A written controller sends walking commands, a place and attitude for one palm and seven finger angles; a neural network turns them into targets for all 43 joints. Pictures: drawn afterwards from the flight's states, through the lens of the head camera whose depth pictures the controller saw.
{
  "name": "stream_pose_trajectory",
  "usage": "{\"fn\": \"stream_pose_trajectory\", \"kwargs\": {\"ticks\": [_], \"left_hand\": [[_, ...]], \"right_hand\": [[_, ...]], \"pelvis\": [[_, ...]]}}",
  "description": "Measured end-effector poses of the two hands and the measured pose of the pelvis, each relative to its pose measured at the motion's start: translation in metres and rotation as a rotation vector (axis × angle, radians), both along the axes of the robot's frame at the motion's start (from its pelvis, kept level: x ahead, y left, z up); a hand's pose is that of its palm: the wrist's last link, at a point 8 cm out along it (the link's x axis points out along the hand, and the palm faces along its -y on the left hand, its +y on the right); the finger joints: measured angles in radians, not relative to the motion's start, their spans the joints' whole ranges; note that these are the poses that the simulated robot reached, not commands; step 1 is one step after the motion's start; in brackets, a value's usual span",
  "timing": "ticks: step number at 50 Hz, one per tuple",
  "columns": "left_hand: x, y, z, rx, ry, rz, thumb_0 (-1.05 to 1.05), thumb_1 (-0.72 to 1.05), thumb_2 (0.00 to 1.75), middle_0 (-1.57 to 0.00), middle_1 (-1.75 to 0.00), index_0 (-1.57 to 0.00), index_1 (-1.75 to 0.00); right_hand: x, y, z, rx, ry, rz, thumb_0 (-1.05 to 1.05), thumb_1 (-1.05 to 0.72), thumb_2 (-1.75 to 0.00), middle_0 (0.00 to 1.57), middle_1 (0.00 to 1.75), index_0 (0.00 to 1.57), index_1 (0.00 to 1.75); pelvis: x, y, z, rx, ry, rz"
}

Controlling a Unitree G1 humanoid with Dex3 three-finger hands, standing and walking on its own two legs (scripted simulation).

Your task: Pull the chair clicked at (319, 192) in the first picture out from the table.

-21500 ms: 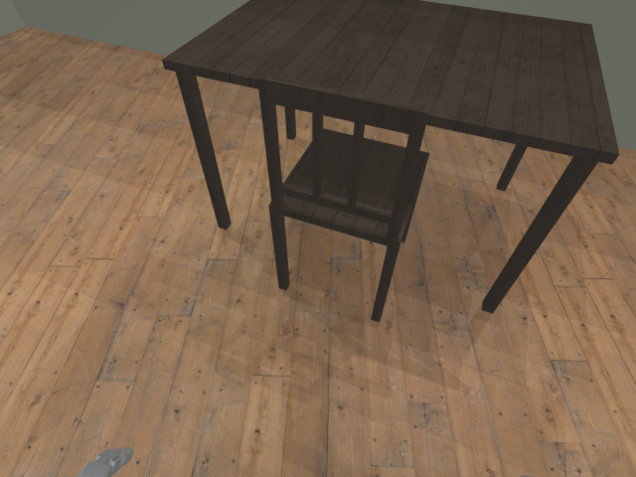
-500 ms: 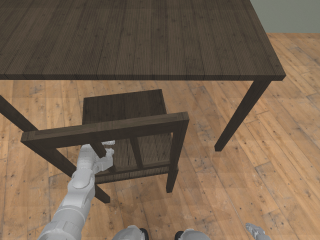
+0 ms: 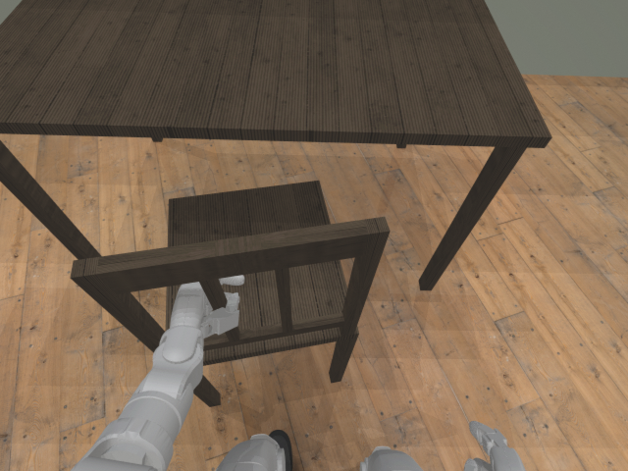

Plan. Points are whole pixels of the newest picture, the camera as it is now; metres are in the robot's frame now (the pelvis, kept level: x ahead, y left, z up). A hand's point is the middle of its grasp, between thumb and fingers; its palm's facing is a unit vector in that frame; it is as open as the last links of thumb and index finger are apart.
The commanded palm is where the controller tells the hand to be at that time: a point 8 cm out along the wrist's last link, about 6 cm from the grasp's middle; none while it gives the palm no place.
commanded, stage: step backward, pulling the chair out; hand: left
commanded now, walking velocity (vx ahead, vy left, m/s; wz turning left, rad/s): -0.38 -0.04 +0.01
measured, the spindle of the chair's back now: (222, 309) +0.35 +0.16 -0.11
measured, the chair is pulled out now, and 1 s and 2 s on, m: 0.17 0.36 0.59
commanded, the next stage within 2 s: stop walking, hand still on the chair in 1.56 s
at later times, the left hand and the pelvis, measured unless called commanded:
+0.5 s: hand (247, 360) +0.26 +0.11 -0.07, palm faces +0.05 -0.98 -0.19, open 5.3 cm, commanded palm +0.23 +0.16 -0.07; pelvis -0.07 -0.03 +0.00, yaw -1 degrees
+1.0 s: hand (239, 470) +0.13 +0.10 -0.07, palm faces +0.00 -0.99 -0.15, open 5.3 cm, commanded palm +0.11 +0.15 -0.07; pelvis -0.18 -0.03 +0.00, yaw +0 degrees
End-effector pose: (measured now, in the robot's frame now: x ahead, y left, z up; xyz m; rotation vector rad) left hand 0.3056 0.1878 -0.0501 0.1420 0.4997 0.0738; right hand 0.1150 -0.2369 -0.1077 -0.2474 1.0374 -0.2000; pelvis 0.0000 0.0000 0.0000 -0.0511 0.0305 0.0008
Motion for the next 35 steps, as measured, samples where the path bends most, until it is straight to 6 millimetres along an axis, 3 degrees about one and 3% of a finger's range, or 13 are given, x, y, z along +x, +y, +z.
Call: {"fn": "stream_pose_trajectory", "kwargs": {"ticks": [4, 7, 12, 16, 22, 29, 35], "left_hand": [[-0.009, -0.002, 0.0, 0.018, -0.013, 0.014, 0.03, 0.7, 0.81, -0.34, -1.21, -0.49, -1.45], [-0.019, -0.006, 0.0, 0.036, -0.023, 0.034, 0.03, 0.68, 0.82, -0.36, -1.21, -0.49, -1.45], [-0.045, -0.019, 0.002, 0.042, 0.002, 0.079, 0.03, 0.69, 0.81, -0.35, -1.18, -0.49, -1.44], [-0.064, -0.029, 0.003, 0.033, 0.013, 0.076, 0.03, 0.68, 0.79, -0.34, -1.18, -0.49, -1.45], [-0.068, -0.032, 0.002, 0.038, 0.011, 0.024, 0.03, 0.66, 0.79, -0.34, -1.2, -0.5, -1.45], [-0.075, -0.034, 0.003, 0.031, 0.017, 0.013, 0.03, 0.68, 0.77, -0.31, -1.21, -0.49, -1.45], [-0.112, -0.042, 0.002, 0.038, -0.001, -0.003, 0.01, 0.68, 0.76, -0.31, -1.22, -0.49, -1.44]], "right_hand": [[-0.012, 0.004, -0.006, 0.05, -0.012, 0.025, 0.01, -0.9, -0.9, 0.2, 0.3, 0.2, 0.3], [-0.026, -0.004, -0.015, 0.082, -0.015, 0.026, 0.01, -0.9, -0.9, 0.2, 0.3, 0.2, 0.3], [-0.058, -0.035, -0.031, 0.095, 0.03, -0.022, 0.01, -0.9, -0.9, 0.2, 0.3, 0.2, 0.3], [-0.081, -0.064, -0.02, 0.032, 0.086, -0.08, 0.01, -0.9, -0.9, 0.2, 0.3, 0.2, 0.3], [-0.087, -0.09, -0.011, -0.092, 0.096, -0.07, 0.01, -0.9, -0.9, 0.2, 0.3, 0.2, 0.3], [-0.089, -0.075, 0.002, -0.048, 0.004, -0.036, 0.01, -0.9, -0.9, 0.2, 0.3, 0.19, 0.3], [-0.115, -0.058, -0.002, 0.038, -0.045, -0.055, 0.01, -0.9, -0.9, 0.2, 0.3, 0.2, 0.3]], "pelvis": [[-0.013, -0.012, -0.001, -0.001, 0.012, -0.031], [-0.025, -0.024, -0.005, 0.006, 0.02, -0.047], [-0.041, -0.038, -0.005, -0.03, -0.014, -0.031], [-0.041, -0.042, 0.003, 0.04, -0.003, -0.066], [-0.052, -0.034, 0.0, 0.051, 0.013, -0.016], [-0.093, -0.039, 0.001, 0.041, -0.002, -0.038], [-0.119, -0.047, -0.001, 0.012, -0.003, -0.038]]}}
